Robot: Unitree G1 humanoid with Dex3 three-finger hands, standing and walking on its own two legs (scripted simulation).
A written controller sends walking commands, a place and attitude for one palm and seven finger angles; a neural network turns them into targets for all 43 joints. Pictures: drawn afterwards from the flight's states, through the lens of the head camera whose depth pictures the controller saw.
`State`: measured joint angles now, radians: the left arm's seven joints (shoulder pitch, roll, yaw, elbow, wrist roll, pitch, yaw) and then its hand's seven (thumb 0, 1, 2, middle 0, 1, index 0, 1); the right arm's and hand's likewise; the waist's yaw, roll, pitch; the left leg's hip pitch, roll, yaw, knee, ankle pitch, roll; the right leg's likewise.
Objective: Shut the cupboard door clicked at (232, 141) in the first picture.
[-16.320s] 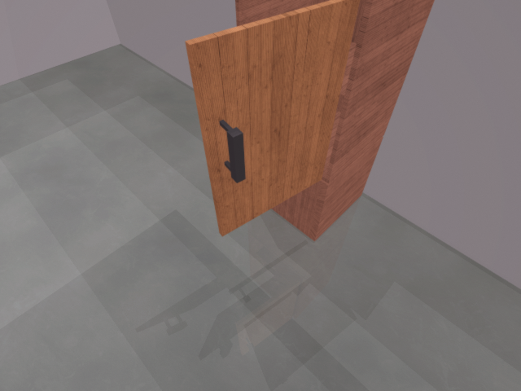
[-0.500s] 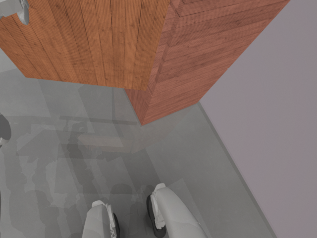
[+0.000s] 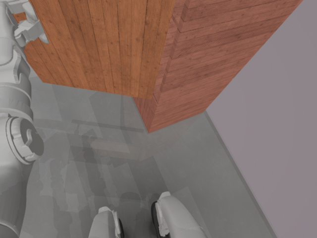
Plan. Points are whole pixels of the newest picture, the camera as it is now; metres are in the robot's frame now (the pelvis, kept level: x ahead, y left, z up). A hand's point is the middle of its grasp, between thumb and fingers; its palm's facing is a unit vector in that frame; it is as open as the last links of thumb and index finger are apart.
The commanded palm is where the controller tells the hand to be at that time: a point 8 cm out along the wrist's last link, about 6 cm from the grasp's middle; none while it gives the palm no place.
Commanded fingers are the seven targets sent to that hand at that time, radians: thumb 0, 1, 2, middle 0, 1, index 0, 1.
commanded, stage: pull the fist back off the door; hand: left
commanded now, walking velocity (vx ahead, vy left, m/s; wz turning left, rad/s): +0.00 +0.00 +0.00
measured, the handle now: out of the picture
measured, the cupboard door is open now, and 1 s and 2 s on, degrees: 60 60 60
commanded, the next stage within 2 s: draw the hand back to the body in 0.50 s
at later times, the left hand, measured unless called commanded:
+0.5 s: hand (38, 56) +0.52 +0.16 +0.09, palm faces +0.06 -1.00 -0.03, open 3.1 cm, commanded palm +0.49 +0.20 +0.09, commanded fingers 0.00 0.90 0.90 -1.30 -1.50 -1.30 -1.50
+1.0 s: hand (3, 81) +0.43 +0.19 +0.14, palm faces +0.08 -1.00 -0.04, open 3.1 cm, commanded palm +0.38 +0.24 +0.15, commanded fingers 0.00 0.90 0.90 -1.30 -1.50 -1.30 -1.50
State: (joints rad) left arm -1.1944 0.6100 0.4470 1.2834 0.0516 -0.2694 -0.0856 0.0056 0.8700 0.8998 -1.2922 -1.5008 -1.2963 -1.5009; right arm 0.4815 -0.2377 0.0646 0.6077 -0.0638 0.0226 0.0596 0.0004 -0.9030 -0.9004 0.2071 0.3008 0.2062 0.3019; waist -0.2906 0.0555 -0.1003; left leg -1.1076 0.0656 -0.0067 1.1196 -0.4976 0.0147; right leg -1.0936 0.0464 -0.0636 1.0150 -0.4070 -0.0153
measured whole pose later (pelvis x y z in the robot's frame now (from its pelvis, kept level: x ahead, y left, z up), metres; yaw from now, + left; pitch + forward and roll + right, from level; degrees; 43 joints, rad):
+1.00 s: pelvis +0.02 +0.00 +0.05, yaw +2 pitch +13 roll -1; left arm -0.45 0.31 0.27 0.68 -0.18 -0.32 -0.15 0.02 0.90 0.90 -1.29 -1.50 -1.29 -1.50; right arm 0.40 -0.25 0.01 0.60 0.03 0.03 -0.02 0.01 -0.90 -0.90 0.21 0.30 0.20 0.30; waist -0.09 0.04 -0.11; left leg -0.63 0.03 0.02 0.84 -0.43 0.01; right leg -0.64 0.02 -0.03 0.79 -0.37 -0.02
